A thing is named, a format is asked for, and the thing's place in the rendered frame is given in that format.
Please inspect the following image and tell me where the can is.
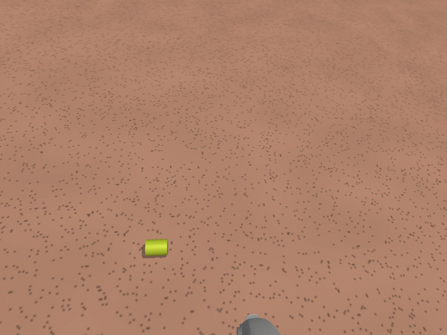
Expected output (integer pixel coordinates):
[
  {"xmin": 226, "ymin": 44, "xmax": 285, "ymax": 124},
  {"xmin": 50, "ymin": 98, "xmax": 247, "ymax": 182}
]
[{"xmin": 145, "ymin": 239, "xmax": 168, "ymax": 256}]

